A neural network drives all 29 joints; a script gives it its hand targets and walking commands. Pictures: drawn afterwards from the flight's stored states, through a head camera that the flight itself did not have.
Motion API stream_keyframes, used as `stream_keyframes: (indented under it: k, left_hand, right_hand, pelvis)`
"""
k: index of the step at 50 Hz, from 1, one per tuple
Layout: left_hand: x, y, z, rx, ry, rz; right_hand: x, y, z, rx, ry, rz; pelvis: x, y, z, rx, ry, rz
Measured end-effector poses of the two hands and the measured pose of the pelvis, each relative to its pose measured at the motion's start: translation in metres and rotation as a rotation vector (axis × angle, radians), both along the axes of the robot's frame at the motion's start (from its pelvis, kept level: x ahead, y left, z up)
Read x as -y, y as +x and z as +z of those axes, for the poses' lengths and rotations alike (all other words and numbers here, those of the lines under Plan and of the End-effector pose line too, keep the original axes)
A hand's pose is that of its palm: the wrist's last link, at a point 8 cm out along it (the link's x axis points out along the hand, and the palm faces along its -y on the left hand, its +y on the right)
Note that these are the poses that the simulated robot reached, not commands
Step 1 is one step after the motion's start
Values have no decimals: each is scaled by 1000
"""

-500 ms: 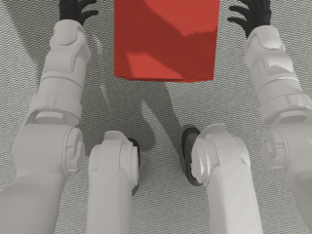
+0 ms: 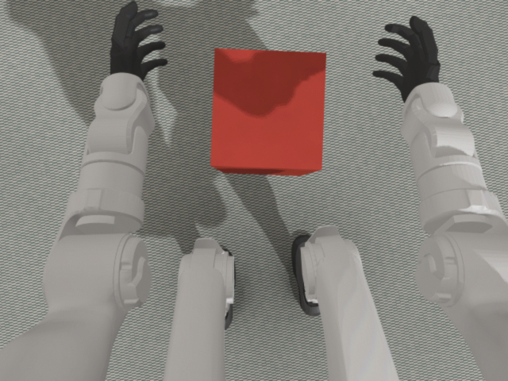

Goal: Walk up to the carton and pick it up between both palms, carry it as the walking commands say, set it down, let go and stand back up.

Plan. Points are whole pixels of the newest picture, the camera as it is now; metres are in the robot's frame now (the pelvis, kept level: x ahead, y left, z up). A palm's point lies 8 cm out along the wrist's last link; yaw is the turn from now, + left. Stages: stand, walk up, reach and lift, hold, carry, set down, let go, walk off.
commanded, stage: set down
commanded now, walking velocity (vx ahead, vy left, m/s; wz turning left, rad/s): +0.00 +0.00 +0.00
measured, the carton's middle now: (265, 124) +0.51 -0.04 -0.37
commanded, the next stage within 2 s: let go in 0.64 s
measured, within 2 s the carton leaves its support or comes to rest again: neither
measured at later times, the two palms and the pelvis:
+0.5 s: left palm (57, 2) +0.53 +0.15 +0.06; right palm out of the picture +0.49 -0.23 +0.04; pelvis +0.03 +0.00 +0.14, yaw +0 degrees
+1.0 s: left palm out of the picture +0.45 +0.18 +0.09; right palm out of the picture +0.41 -0.24 +0.09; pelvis +0.07 -0.01 +0.20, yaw -1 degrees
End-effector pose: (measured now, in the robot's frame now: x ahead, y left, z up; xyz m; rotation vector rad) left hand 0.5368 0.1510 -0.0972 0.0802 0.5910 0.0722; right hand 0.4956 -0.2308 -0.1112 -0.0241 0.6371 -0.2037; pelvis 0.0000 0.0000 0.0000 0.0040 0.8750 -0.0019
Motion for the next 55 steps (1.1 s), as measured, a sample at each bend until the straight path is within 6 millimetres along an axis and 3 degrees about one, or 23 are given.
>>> stream_keyframes:
  k: [7, 14, 20, 26, 33, 40, 44, 48, 55]
  left_hand:
    - [7, -3, 38, 14, -12, -20]
    - [-5, -15, 81, -30, 27, 0]
    - [-3, -7, 126, 3, 15, -9]
    - [6, -4, 158, -7, 2, -23]
    - [7, -10, 172, -36, -7, -22]
    - [1, -16, 164, -56, 26, -34]
    - [-14, -36, 169, -62, 84, -21]
    - [-21, -73, 181, -118, 107, -31]
    - [-32, -113, 221, -146, 102, -20]
  right_hand:
    - [3, 3, 49, 59, -18, -3]
    - [7, -3, 90, 8, 10, 6]
    - [2, -2, 124, 19, 32, 10]
    - [2, -2, 153, 6, 20, 21]
    - [12, -2, 181, 5, -15, 21]
    - [3, -6, 178, -22, -25, 48]
    - [2, -26, 178, -52, -58, 84]
    - [2, -64, 187, -115, -55, 121]
    - [13, -108, 233, -127, -60, 114]
  pelvis:
    - [0, 5, 30, -15, 3, -2]
    - [1, 12, 74, 9, 6, -7]
    - [2, 19, 108, 33, 6, -9]
    - [3, 29, 140, 55, 10, -14]
    - [5, 41, 168, 75, 11, -21]
    - [7, 50, 172, 66, 8, -26]
    - [7, 58, 180, 72, 8, -21]
    - [7, 67, 197, 117, 0, -13]
    - [7, 81, 222, 264, 2, -19]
